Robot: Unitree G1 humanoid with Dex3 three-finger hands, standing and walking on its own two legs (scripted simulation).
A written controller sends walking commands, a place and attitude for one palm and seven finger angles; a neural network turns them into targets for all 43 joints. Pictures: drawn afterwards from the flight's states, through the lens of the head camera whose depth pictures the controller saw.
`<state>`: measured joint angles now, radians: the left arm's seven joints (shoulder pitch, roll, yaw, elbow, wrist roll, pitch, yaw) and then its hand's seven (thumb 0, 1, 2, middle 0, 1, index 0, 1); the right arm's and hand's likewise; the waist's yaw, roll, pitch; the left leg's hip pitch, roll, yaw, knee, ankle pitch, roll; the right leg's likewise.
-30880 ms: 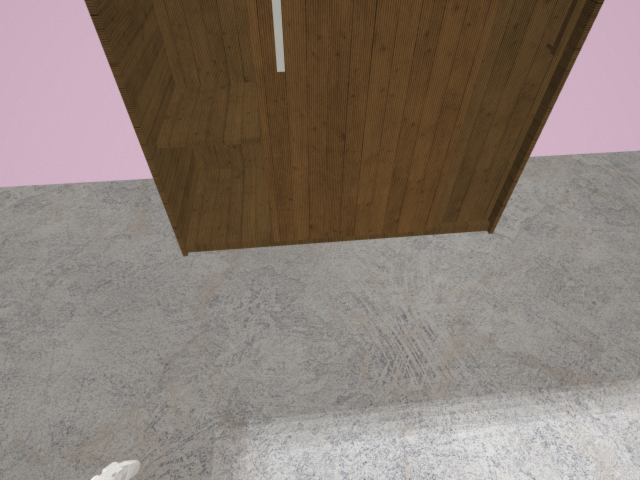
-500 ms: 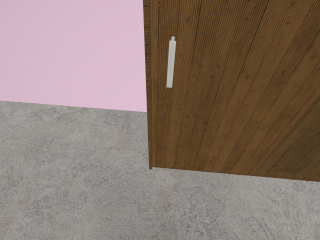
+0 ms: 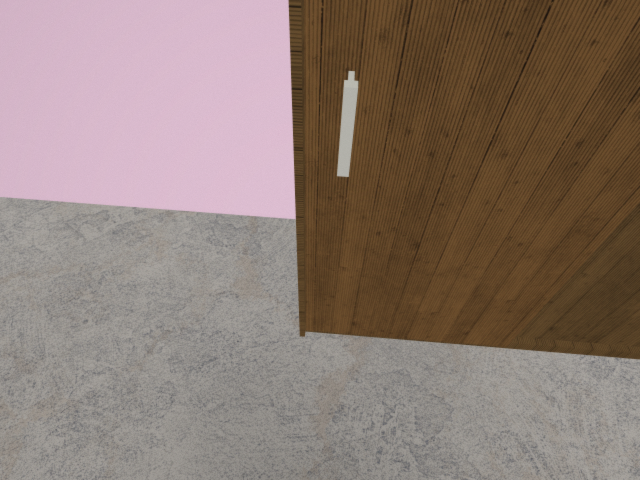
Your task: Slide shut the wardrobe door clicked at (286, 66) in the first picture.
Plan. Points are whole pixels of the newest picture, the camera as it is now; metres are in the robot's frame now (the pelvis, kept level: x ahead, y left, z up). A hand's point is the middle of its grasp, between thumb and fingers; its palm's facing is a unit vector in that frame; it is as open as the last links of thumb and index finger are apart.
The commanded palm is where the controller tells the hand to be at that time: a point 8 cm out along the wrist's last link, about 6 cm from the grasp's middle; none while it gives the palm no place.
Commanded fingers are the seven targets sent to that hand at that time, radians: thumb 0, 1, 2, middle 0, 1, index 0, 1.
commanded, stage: look to check the result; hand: right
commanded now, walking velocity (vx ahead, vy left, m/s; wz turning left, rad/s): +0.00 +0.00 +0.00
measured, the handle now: (347, 126) +0.64 +0.00 +0.09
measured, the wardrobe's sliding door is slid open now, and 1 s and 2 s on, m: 0.00 0.00 0.00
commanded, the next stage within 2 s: take the last steps up to it in 0.26 s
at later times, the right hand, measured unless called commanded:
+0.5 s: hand out of the picture +0.09 -0.22 -0.16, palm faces -0.03 +0.96 -0.29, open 7.4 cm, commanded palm none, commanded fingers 0.00 -0.90 -0.90 0.20 0.30 0.20 0.30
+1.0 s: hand out of the picture +0.06 -0.08 -0.18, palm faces +0.01 +0.98 -0.17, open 7.3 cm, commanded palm none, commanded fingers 0.00 -0.90 -0.90 0.20 0.30 0.20 0.30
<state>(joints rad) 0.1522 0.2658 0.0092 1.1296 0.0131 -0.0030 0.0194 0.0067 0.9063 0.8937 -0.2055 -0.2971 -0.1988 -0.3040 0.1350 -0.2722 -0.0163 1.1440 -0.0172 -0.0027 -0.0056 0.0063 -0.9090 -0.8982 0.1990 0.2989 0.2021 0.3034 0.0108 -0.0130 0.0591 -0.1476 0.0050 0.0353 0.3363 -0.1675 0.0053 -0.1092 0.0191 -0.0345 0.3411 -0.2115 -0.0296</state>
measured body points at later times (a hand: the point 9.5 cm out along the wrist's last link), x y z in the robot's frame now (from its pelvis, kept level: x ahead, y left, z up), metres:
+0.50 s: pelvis +0.02 +0.01 +0.00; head +0.03 +0.01 +0.45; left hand +0.07 +0.28 -0.14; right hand +0.10 -0.27 -0.14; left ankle +0.01 +0.12 -0.75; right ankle -0.02 -0.10 -0.75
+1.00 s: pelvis +0.11 +0.08 -0.01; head +0.16 +0.08 +0.44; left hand +0.10 +0.31 -0.17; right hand +0.06 -0.14 -0.16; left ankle +0.03 +0.12 -0.75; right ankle +0.10 -0.05 -0.68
